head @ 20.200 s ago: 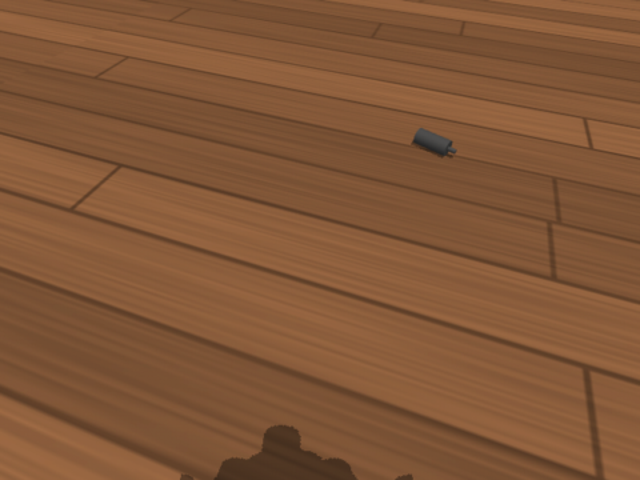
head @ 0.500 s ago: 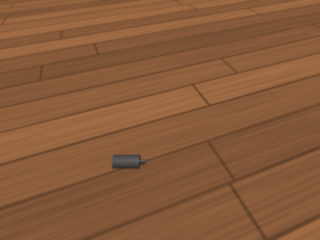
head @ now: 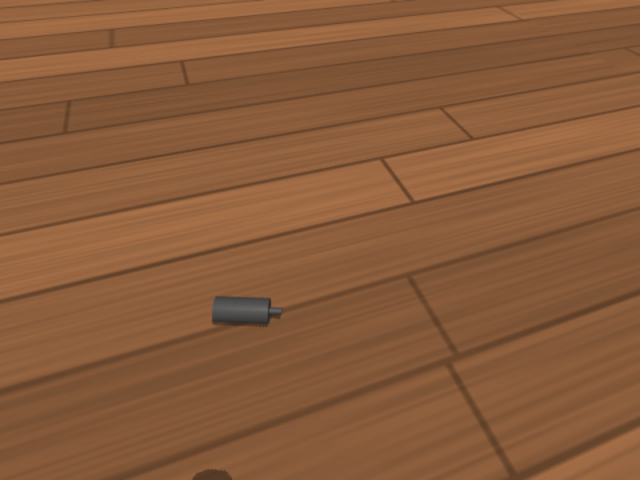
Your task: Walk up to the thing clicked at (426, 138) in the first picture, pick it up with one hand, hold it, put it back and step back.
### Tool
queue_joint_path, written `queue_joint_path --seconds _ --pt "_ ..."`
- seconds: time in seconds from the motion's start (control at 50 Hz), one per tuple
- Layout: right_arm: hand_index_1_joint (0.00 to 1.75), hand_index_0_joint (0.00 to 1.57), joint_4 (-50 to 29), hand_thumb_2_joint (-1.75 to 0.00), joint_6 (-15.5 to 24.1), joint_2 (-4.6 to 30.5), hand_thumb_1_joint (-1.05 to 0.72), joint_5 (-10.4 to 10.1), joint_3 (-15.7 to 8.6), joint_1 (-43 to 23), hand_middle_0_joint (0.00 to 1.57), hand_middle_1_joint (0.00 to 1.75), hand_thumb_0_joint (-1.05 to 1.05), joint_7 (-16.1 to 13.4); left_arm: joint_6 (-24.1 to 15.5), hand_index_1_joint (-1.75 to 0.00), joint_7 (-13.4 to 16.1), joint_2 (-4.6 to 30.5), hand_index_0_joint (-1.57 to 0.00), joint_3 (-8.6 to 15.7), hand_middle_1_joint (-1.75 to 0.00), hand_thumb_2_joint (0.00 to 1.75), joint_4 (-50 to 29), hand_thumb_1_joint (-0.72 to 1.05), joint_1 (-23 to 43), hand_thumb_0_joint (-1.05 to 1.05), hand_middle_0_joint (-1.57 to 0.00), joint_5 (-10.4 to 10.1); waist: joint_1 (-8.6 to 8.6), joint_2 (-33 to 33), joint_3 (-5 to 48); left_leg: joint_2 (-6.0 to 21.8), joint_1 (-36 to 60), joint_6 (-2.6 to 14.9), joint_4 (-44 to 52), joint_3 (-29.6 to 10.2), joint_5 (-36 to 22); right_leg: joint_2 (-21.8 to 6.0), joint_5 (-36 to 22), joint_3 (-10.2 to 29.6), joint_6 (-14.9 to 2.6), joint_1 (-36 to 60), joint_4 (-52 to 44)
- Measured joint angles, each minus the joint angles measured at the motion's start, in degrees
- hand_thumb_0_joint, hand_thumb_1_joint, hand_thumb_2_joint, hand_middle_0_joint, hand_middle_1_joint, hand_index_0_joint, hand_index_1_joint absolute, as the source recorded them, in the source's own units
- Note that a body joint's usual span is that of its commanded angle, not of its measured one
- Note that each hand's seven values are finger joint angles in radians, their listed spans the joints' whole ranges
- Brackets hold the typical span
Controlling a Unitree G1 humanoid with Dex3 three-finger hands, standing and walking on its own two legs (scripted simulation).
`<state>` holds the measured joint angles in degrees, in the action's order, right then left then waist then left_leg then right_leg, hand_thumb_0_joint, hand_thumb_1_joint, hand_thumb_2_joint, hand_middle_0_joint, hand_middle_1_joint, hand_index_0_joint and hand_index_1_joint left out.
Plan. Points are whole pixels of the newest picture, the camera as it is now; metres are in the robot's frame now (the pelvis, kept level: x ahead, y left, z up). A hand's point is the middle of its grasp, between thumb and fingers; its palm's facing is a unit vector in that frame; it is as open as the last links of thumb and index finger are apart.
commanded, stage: walk up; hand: left
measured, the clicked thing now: (248, 310) +0.77 +0.22 -0.72
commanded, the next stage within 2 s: stand in 0.56 s
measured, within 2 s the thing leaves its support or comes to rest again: neither
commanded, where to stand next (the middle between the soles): +0.39 +0.01 m, yaw -1 degrees
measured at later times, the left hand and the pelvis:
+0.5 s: hand out of the picture +0.13 +0.26 -0.14, palm faces +0.05 -0.94 -0.33, open 7.4 cm; pelvis +0.02 +0.01 +0.01, yaw +1 degrees
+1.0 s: hand out of the picture +0.07 +0.25 -0.14, palm faces -0.01 -0.94 -0.35, open 7.4 cm; pelvis +0.01 +0.00 +0.02, yaw +1 degrees
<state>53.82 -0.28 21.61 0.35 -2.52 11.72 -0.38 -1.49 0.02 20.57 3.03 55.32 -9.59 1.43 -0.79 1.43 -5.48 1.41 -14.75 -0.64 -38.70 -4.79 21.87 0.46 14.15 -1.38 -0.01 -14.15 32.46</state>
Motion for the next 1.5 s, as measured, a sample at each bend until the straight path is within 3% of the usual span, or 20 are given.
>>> queue_joint_path --seconds 0.06,0.12,0.32,0.56,0.72,1.5 --pt "0.30 0.21 0.9 -0.90 0.0 0.1 -0.90 0.2 0.0 -0.1 0.20 0.30 0.00 0.2 0.8 -0.30 -0.4 -1.0 -0.20 -0.7 -0.30 0.90 0.7 0.91 0.4 0.00 -0.21 0.3 0.51 -0.3 1.4 -1.4 0.5 0.74 0.1 1.4 3.8 -1.3 1.6 0.2 -0.14 -0.6 1.2" --pt "0.30 0.21 2.6 -0.90 0.6 0.1 -0.90 0.6 0.0 -0.2 0.20 0.30 0.00 0.3 0.9 -0.30 -0.5 -1.8 -0.20 -0.9 -0.30 0.90 1.5 0.91 1.8 0.01 -0.21 -0.1 0.67 -0.3 1.6 -1.8 2.1 0.46 4.7 1.6 -4.4 -2.1 2.0 -0.1 0.69 -0.5 1.3" --pt "0.30 0.21 6.4 -0.90 1.4 -2.7 -0.90 0.6 1.8 -2.9 0.21 0.30 0.00 0.5 0.3 -0.30 -0.3 -0.5 -0.20 -0.7 -0.30 0.90 4.1 0.91 5.0 0.01 -0.21 -1.3 0.77 -2.2 1.0 -1.6 4.9 0.13 10.4 1.6 -5.7 -2.1 -0.6 -0.2 0.93 2.7 -5.1" --pt "0.30 0.21 8.1 -0.90 1.0 -2.4 -0.90 0.7 1.7 -6.7 0.20 0.30 0.00 0.4 0.6 -0.30 -0.2 -0.2 -0.20 -0.9 -0.30 0.90 6.3 0.91 5.8 0.00 -0.21 -1.1 1.34 -2.1 1.5 -1.7 6.8 0.25 13.5 1.3 -7.3 -2.2 -2.3 -0.6 1.19 5.0 -8.8" --pt "0.30 0.21 8.7 -0.90 1.4 -2.1 -0.90 0.4 1.9 -8.1 0.20 0.30 0.00 0.8 0.6 -0.30 -0.4 -0.4 -0.20 -2.3 -0.30 0.90 9.3 0.91 4.3 0.00 -0.21 -0.8 1.43 -1.7 1.8 -1.7 8.7 0.06 17.6 1.6 -9.5 -2.2 -4.3 -0.2 1.17 6.5 -12.1" --pt "0.30 0.21 11.7 -0.90 0.9 -1.1 -0.90 0.4 2.7 -4.2 0.20 0.30 0.00 0.8 0.4 -0.30 -0.5 -0.3 -0.20 -3.5 -0.30 0.90 10.1 0.91 3.5 0.00 -0.21 -1.0 0.44 -1.0 2.4 -0.3 9.0 -1.30 20.1 2.0 -10.7 -0.9 -4.8 0.0 -0.18 5.6 -12.8"
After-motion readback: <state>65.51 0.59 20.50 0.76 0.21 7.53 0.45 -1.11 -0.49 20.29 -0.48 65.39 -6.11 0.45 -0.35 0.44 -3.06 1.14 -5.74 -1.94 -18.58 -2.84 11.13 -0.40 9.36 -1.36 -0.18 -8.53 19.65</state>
